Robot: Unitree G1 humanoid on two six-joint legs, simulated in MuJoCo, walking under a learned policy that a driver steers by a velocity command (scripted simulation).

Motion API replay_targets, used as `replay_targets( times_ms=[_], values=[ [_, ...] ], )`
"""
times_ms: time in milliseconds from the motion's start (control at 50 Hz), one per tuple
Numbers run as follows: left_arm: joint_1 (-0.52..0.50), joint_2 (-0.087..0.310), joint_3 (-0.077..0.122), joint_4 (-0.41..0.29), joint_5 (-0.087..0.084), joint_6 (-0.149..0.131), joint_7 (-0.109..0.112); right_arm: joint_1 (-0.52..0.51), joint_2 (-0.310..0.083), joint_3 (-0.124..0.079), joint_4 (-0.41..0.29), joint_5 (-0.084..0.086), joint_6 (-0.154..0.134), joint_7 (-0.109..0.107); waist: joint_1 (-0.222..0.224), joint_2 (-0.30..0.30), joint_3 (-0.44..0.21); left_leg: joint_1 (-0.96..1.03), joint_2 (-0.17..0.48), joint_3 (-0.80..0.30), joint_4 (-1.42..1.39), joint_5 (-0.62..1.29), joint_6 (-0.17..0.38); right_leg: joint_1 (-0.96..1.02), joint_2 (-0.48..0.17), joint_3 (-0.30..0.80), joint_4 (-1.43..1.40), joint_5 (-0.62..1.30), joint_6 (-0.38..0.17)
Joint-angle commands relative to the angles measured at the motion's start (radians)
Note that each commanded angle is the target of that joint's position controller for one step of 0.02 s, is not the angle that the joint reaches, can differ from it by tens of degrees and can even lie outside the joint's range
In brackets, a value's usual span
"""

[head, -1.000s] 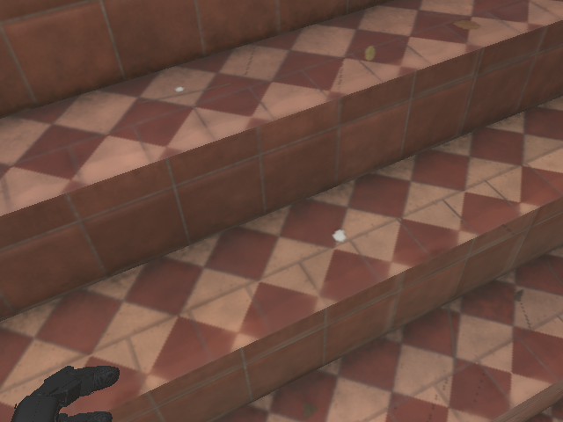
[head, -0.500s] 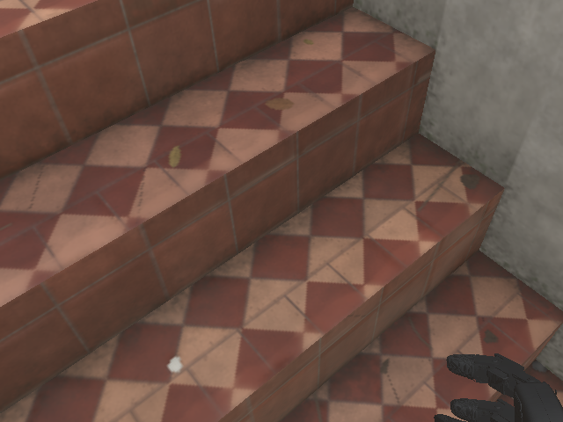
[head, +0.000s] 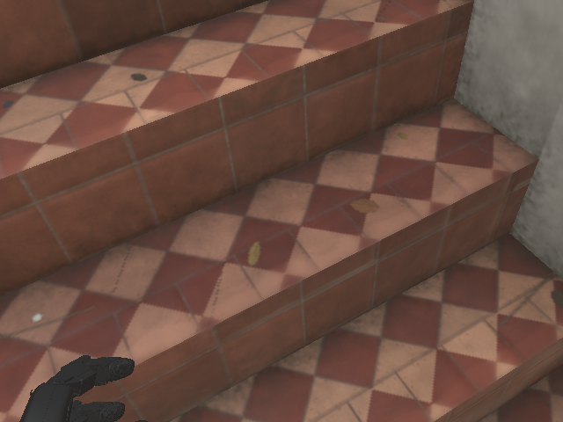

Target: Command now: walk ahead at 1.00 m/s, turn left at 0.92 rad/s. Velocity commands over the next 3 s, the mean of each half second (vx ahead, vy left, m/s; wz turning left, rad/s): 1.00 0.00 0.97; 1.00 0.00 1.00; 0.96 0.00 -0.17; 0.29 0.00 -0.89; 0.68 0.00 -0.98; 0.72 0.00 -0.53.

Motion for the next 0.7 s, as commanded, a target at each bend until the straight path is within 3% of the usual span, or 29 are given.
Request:
replay_targets(
  times_ms=[20, 40, 60, 120, 140, 160, 180, 200, 220, 240, 260, 280, 300, 320, 340, 360, 380, 400, 420, 460, 520, 560, 580, 600, 620, 640, 660, 680, 700],
  values=[
    [0.017, -0.18, -0.063, -0.209, 0.08, -0.005, -0.011, -0.361, -0.032, 0.014, -0.138, -0.069, -0.041, 0.014, 0.251, 0.047, -0.245, -0.023, 0.154, -0.624, -0.414, -0.267, 0.032, -0.17, 0.201, 0.24, 0.689, -0.182, 0.051],
    [0.07, -0.13, -0.061, -0.208, 0.102, -0.005, -0.015, -0.394, -0.041, 0.031, -0.148, -0.046, -0.054, 0.004, 0.285, 0.046, -0.22, -0.249, 0.175, -0.725, -0.53, -0.313, -0.012, -0.098, 0.182, 0.238, 0.644, -0.18, 0.076],
    [0.102, -0.075, -0.049, -0.199, 0.096, 0.001, -0.016, -0.424, -0.029, 0.037, -0.144, -0.033, -0.073, -0.003, 0.297, 0.051, -0.175, -0.366, 0.175, -0.728, -0.565, -0.276, -0.013, -0.037, 0.201, 0.178, 0.619, -0.143, 0.102],
    [0.217, -0.021, -0.045, -0.119, 0.043, 0.012, -0.017, -0.446, 0.006, 0.051, -0.153, -0.047, -0.114, -0.011, 0.296, 0.048, -0.134, -0.517, 0.108, -0.465, -0.343, -0.016, -0.068, 0.2, 0.202, 0.101, 0.287, -0.146, 0.071],
    [0.287, -0.023, -0.05, -0.092, 0.032, 0.004, -0.023, -0.479, 0.016, 0.049, -0.165, -0.056, -0.115, -0.01, 0.307, 0.068, -0.107, -0.588, 0.068, -0.372, -0.296, 0.068, -0.126, 0.34, 0.204, 0.063, 0.053, -0.172, 0.035],
    [0.372, -0.066, -0.062, -0.059, 0.02, -0.001, -0.023, -0.518, 0.039, 0.047, -0.174, -0.058, -0.106, -0.012, 0.353, 0.004, -0.05, -0.629, -0.016, -0.227, -0.221, 0.085, -0.23, 0.493, 0.179, 0.01, -0.48, -0.137, -0.013],
    [0.371, -0.13, -0.071, -0.012, -0.019, 0.008, -0.024, -0.46, 0.061, 0.031, -0.156, -0.043, -0.1, -0.025, 0.315, -0.122, -0.008, -0.55, -0.081, -0.089, 0.044, -0.046, -0.278, 0.551, 0.168, -0.12, -0.874, 0.124, -0.024],
    [0.157, -0.193, -0.074, -0.003, -0.064, 0.026, -0.019, -0.271, 0.097, 0.027, -0.115, -0.034, -0.1, -0.03, 0.165, -0.297, -0.027, -0.276, -0.086, -0.05, 0.475, -0.126, -0.208, 0.319, 0.114, -0.183, -0.945, 0.324, -0.003],
    [0.002, -0.182, -0.067, -0.014, -0.022, 0.0, 0.007, -0.213, 0.06, 0.013, -0.128, -0.048, -0.098, -0.017, 0.086, -0.341, -0.122, 0.015, -0.143, -0.004, 0.92, -0.037, -0.233, 0.139, 0.066, -0.185, -1.148, 0.667, 0.005],
    [-0.115, -0.063, -0.023, 0.004, -0.019, -0.029, 0.043, -0.116, 0.016, -0.018, -0.193, -0.018, -0.105, -0.001, -0.049, -0.187, -0.185, 0.039, -0.083, -0.113, 1.262, -0.086, -0.255, 0.167, -0.006, -0.101, -1.138, 0.765, 0.012],
    [-0.147, 0.046, 0.003, 0.004, 0.014, -0.077, 0.065, -0.078, -0.02, -0.029, -0.252, 0.026, -0.113, 0.005, -0.144, -0.034, -0.23, -0.162, -0.001, -0.145, 1.357, -0.199, -0.272, 0.405, -0.124, 0.0, -0.929, 1.143, -0.003],
    [-0.046, 0.159, 0.031, 0.023, 0.081, -0.136, 0.063, -0.014, -0.042, 0.003, -0.288, 0.024, -0.118, -0.015, -0.171, 0.067, -0.282, -0.472, 0.181, -0.2, 1.2, -0.3, -0.21, 0.791, -0.341, 0.153, -0.762, 1.33, -0.077],
    [0.135, 0.118, 0.041, 0.059, 0.066, -0.138, 0.056, -0.11, -0.004, 0.033, -0.233, 0.002, -0.135, -0.01, -0.013, 0.249, -0.249, -0.796, 0.207, -0.221, 1.156, -0.236, -0.177, 1.063, -0.32, 0.177, -0.696, 1.058, -0.129],
    [0.205, 0.113, 0.049, 0.085, 0.076, -0.136, 0.049, -0.247, 0.025, 0.048, -0.236, -0.013, -0.139, 0.0, 0.072, 0.263, -0.223, -0.849, 0.227, -0.192, 1.136, -0.2, -0.166, 1.053, -0.3, 0.14, -0.721, 0.826, -0.139],
    [0.242, 0.115, 0.059, 0.122, 0.08, -0.128, 0.033, -0.387, 0.016, 0.051, -0.252, -0.023, -0.138, 0.012, 0.138, 0.251, -0.152, -0.837, 0.259, -0.096, 1.039, -0.094, -0.19, 0.987, -0.244, 0.049, -0.803, 0.56, -0.099],
    [0.213, 0.216, 0.094, 0.114, 0.096, -0.135, 0.04, -0.424, 0.054, 0.081, -0.347, -0.025, -0.122, 0.023, 0.09, 0.043, -0.178, -0.685, 0.401, -0.15, 0.891, -0.049, -0.182, 0.835, -0.392, 0.145, -0.894, 0.339, -0.104],
    [0.121, 0.233, 0.102, 0.099, 0.068, -0.142, 0.048, -0.318, 0.004, 0.058, -0.337, -0.013, -0.101, 0.026, 0.026, 0.05, -0.234, -0.538, 0.399, -0.178, 0.845, -0.03, -0.186, 0.704, -0.396, 0.125, -1.02, 0.042, -0.113],
    [0.039, 0.218, 0.099, 0.098, 0.046, -0.146, 0.05, -0.267, -0.056, 0.021, -0.304, -0.002, -0.08, 0.025, -0.003, 0.081, -0.219, -0.486, 0.356, -0.183, 0.894, -0.017, -0.181, 0.627, -0.369, 0.079, -1.085, -0.027, -0.137],
    [-0.018, 0.201, 0.094, 0.092, 0.042, -0.142, 0.053, -0.206, -0.089, 0.002, -0.283, 0.006, -0.066, 0.018, -0.024, 0.097, -0.214, -0.459, 0.342, -0.19, 0.947, -0.023, -0.165, 0.602, -0.37, 0.038, -1.084, 0.017, -0.155],
    [0.036, 0.187, 0.089, 0.116, 0.039, -0.119, 0.055, -0.219, -0.082, -0.001, -0.272, 0.014, -0.056, 0.005, -0.001, 0.161, -0.189, -0.464, 0.328, -0.177, 0.872, -0.049, -0.114, 0.638, -0.3, -0.069, -1.04, 0.152, -0.14],
    [0.024, 0.197, 0.089, 0.118, 0.051, -0.073, 0.042, -0.231, -0.061, 0.005, -0.28, 0.016, -0.041, -0.002, -0.005, 0.075, -0.113, -0.355, 0.313, -0.068, 0.722, -0.02, -0.099, 0.536, -0.235, -0.233, -1.062, 0.372, -0.085],
    [-0.091, 0.212, 0.082, 0.079, 0.03, -0.042, 0.043, -0.046, -0.068, 0.004, -0.233, 0.017, -0.032, 0.004, -0.119, 0.021, -0.159, -0.088, 0.316, -0.034, 0.464, 0.038, -0.073, 0.42, -0.183, -0.341, -1.004, 0.643, -0.038],
    [-0.175, 0.196, 0.071, 0.039, 0.012, -0.018, 0.044, 0.075, -0.088, -0.005, -0.178, 0.03, -0.039, 0.009, -0.186, 0.033, -0.212, 0.113, 0.272, -0.037, 0.271, 0.058, -0.049, 0.362, -0.119, -0.39, -0.885, 0.867, -0.011],
    [-0.149, 0.204, 0.068, 0.026, -0.011, -0.007, 0.043, 0.167, -0.139, -0.022, -0.144, 0.037, -0.05, 0.017, -0.197, 0.04, -0.294, 0.247, 0.229, -0.032, 0.092, 0.124, -0.024, 0.422, -0.111, -0.359, -0.677, 1.036, -0.01],
    [-0.113, 0.204, 0.065, 0.017, -0.022, 0.0, 0.029, 0.244, -0.184, -0.039, -0.127, 0.041, -0.062, 0.02, -0.196, 0.028, -0.337, 0.316, 0.217, -0.027, -0.079, 0.181, -0.011, 0.483, -0.098, -0.336, -0.483, 0.926, 0.021],
    [-0.117, 0.184, 0.059, -0.009, -0.026, 0.005, 0.005, 0.241, -0.188, -0.047, -0.131, 0.045, -0.068, 0.016, -0.191, 0.037, -0.296, 0.332, 0.223, -0.043, -0.248, 0.319, 0.014, 0.456, -0.074, -0.315, -0.287, 0.673, 0.069],
    [-0.224, 0.09, 0.031, -0.069, -0.024, 0.014, -0.012, 0.195, -0.155, -0.044, -0.106, 0.055, -0.063, -0.002, -0.187, 0.163, -0.216, 0.409, 0.221, -0.125, -0.401, 0.548, 0.057, 0.162, 0.03, -0.287, -0.104, -0.067, 0.099],
    [-0.36, -0.038, -0.017, -0.177, 0.02, 0.006, -0.054, 0.16, -0.075, -0.012, -0.105, 0.033, -0.073, -0.041, -0.16, 0.32, -0.088, 0.285, 0.196, -0.337, -0.59, 0.572, 0.11, -0.083, 0.197, -0.183, 0.238, -0.633, 0.148],
    [-0.387, -0.115, -0.05, -0.258, 0.078, -0.003, -0.094, 0.034, 0.028, 0.036, -0.141, 0.0, -0.079, -0.079, -0.068, 0.314, -0.063, 0.122, 0.164, -0.378, -0.582, 0.653, 0.099, -0.144, 0.236, -0.072, 0.476, -0.732, 0.152]
  ],
)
